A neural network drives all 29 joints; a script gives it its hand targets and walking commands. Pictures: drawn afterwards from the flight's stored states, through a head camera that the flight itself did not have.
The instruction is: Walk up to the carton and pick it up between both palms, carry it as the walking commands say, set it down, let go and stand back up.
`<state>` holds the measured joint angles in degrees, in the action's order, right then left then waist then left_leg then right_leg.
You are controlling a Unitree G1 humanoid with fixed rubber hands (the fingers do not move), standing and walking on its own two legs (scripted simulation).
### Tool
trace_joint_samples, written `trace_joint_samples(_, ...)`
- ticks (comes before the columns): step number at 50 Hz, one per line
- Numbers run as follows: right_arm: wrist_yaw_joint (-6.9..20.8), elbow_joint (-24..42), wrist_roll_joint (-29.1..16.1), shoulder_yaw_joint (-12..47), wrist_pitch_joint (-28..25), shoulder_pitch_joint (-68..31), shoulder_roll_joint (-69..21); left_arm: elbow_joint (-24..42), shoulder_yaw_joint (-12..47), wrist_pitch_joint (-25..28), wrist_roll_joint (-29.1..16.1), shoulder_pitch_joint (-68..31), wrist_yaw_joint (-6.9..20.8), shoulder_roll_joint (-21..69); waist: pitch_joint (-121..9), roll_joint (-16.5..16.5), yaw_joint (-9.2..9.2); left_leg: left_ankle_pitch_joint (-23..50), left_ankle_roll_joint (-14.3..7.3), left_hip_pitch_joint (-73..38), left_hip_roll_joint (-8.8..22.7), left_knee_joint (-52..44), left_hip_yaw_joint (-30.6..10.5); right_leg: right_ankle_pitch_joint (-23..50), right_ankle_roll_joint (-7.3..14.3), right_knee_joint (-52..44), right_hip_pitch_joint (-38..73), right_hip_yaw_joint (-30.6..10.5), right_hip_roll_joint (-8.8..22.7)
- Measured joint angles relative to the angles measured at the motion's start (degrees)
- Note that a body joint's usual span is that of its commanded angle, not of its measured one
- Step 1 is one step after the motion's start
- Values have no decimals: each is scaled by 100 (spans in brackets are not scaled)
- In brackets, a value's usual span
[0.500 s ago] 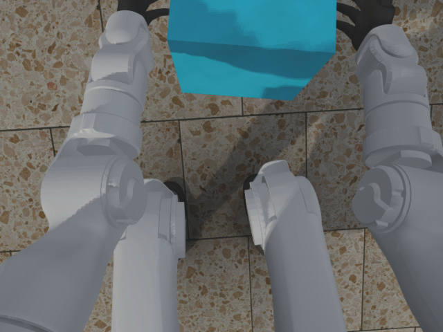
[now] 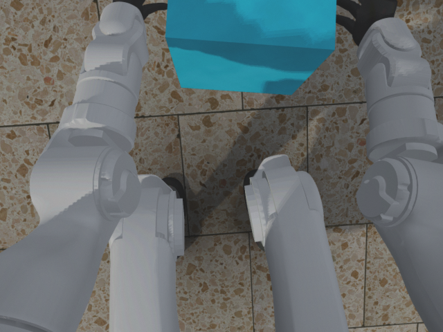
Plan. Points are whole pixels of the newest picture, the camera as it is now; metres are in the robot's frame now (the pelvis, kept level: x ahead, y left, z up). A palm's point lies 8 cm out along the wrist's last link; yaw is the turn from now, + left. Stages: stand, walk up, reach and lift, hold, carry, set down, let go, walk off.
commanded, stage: set down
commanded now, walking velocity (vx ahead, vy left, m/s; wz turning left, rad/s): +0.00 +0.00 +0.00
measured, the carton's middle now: out of the picture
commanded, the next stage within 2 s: none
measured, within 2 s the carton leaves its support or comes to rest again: rests again in 0.42 s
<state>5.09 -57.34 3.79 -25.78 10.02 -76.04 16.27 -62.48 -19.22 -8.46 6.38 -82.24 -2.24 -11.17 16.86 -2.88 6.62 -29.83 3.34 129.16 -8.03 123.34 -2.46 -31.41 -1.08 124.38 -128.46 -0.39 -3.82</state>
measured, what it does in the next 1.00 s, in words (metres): stands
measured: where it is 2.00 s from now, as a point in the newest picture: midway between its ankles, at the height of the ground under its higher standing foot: (218, 228)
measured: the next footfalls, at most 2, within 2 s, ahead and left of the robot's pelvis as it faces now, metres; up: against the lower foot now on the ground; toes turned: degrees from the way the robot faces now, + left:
none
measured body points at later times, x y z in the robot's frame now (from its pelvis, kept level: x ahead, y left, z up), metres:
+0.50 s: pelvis +0.00 +0.00 +0.00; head +0.36 -0.03 +0.26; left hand +0.56 +0.07 -0.18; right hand +0.50 -0.25 -0.18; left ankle +0.13 +0.12 -0.34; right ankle +0.12 -0.11 -0.34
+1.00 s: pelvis +0.02 -0.01 -0.01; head +0.38 -0.03 +0.25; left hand +0.56 +0.11 -0.21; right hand +0.49 -0.28 -0.21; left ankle +0.13 +0.11 -0.34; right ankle +0.12 -0.11 -0.34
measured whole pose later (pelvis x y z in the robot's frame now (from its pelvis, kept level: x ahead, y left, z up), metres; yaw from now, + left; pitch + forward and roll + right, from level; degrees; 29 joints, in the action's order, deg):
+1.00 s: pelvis +0.02 -0.01 -0.01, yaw +1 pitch +38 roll +1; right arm -1.7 -65.6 -11.4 -14.4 -1.1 -72.0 21.2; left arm -64.8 -1.9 -2.6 -7.6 -77.4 -6.5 -19.3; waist 17.9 -1.4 6.6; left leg -32.9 2.2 131.3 -4.5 125.7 -0.5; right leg -34.6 1.1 127.2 -130.8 1.1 -1.2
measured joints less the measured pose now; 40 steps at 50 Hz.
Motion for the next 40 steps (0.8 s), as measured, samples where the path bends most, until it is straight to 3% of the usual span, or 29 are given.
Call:
trace_joint_samples(9,47,-28,-21,94,1,120,5,-129,197,-37,-129,32,-8,-66,113,74,25,-31,-41,-37,37,43,53,-36,-65,23,53,-50,-29)
trace_joint_samples(19,-72,-262,-388,411,-98,45,135,-296,674,46,-411,-40,-181,-168,353,24,19,-23,-16,-127,17,45,54,-50,-74,35,153,-50,1)
trace_joint_samples(26,-354,-791,-570,755,-385,-265,150,-472,1124,206,-846,-138,-359,-378,594,133,67,-83,75,-254,11,59,52,-94,13,116,217,-41,20)
trace_joint_samples(33,-701,-1164,-1100,1119,-846,-489,376,-587,1526,479,-1281,-289,-456,-460,518,118,-60,-263,136,-216,55,46,12,-251,151,135,131,36,66)
trace_joint_samples(40,-799,-1097,-1373,1326,-1088,-188,342,-409,1521,722,-1373,20,-439,-677,-4,198,0,-427,56,139,250,166,82,-461,229,265,-197,129,144)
